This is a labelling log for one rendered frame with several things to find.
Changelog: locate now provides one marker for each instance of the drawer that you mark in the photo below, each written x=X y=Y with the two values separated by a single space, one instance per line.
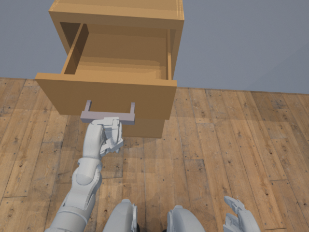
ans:
x=113 y=66

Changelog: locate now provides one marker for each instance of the robot thigh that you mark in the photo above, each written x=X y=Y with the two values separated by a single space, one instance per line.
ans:
x=122 y=219
x=182 y=220

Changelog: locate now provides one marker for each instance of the robot right hand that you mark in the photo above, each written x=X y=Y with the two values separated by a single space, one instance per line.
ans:
x=245 y=222

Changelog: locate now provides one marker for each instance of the robot left hand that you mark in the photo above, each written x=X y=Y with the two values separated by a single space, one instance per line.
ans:
x=96 y=135

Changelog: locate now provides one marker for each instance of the robot left thigh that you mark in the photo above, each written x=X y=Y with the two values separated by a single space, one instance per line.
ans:
x=122 y=219

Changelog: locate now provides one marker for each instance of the handle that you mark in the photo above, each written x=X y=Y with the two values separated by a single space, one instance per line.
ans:
x=125 y=118

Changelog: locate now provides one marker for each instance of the left robot forearm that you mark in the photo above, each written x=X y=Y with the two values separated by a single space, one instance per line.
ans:
x=75 y=211

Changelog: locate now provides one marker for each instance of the cabinet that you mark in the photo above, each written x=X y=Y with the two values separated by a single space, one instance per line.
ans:
x=67 y=15

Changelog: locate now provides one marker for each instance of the robot right thigh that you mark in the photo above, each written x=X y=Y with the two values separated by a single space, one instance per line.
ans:
x=182 y=220

